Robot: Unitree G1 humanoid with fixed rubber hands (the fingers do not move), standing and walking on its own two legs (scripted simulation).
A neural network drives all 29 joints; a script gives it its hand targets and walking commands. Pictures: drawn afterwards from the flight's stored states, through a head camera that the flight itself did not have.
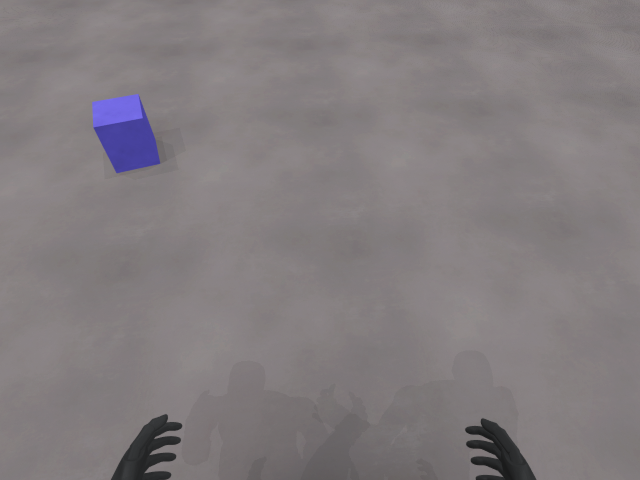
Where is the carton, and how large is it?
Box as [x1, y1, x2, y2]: [92, 94, 159, 172]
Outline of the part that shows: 138,94 92,102 93,127 116,172 159,163 155,140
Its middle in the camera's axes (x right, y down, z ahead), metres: -0.91 -0.51 +1.81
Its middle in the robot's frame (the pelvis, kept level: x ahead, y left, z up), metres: +1.60 +0.92 -0.62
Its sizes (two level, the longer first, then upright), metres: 0.210 0.200 0.250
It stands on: the floor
